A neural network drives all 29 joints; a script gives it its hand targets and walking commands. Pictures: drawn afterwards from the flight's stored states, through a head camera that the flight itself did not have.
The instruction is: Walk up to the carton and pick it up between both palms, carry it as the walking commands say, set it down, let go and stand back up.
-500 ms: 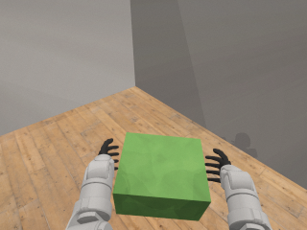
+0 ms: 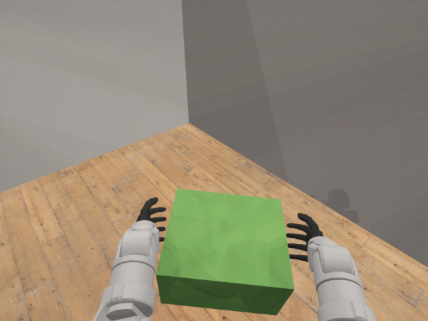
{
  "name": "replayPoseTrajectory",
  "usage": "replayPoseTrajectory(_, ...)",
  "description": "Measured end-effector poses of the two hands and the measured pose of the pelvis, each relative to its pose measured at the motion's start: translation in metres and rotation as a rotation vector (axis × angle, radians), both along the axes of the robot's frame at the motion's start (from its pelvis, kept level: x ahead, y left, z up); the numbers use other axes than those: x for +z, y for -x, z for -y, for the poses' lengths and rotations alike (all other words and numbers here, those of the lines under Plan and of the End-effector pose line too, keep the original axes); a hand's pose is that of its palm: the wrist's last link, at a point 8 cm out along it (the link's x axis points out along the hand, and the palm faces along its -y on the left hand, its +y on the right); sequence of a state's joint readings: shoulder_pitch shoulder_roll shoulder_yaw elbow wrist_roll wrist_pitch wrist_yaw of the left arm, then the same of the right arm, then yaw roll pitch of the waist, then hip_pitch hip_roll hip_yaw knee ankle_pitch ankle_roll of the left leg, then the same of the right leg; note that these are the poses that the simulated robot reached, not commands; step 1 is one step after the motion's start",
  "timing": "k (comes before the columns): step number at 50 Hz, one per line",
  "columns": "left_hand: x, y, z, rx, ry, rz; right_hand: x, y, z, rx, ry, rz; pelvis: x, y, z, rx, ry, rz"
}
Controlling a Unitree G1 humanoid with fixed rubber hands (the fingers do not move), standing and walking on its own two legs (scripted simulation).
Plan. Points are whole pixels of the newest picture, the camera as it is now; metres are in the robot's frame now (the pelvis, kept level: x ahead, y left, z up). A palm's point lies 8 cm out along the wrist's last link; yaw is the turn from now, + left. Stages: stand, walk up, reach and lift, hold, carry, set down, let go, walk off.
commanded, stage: hold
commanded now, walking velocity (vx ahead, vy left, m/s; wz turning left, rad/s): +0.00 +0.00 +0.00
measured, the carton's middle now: (224, 248) +0.33 +0.01 -0.05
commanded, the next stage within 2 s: carry in 0.54 s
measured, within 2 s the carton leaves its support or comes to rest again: neither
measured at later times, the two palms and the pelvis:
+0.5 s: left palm (144, 231) +0.29 +0.17 +0.05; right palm (314, 247) +0.28 -0.17 +0.04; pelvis +0.00 +0.00 +0.00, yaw +0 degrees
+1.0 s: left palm (78, 246) +0.23 +0.28 +0.07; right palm (256, 245) +0.26 -0.05 +0.05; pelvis -0.04 +0.08 -0.02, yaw +7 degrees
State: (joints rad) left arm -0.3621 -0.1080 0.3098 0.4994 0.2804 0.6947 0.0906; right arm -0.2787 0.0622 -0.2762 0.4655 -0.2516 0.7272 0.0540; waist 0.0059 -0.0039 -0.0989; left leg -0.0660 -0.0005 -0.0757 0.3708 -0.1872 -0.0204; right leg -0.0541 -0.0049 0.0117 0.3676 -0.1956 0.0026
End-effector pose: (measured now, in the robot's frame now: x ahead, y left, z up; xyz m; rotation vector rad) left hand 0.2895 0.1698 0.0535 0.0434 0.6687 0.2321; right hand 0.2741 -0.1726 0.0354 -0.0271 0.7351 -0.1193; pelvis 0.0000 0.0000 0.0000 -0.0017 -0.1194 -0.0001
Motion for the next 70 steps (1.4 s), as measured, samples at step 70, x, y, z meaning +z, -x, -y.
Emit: replayPoseTrajectory(70,0.017,0.147,-0.266,0.401,0.027,0.058,0.03,0.04,-0.291,0.122,0.014,0.067,-0.04,0.075,-0.194,0.327,0.017,-0.187)
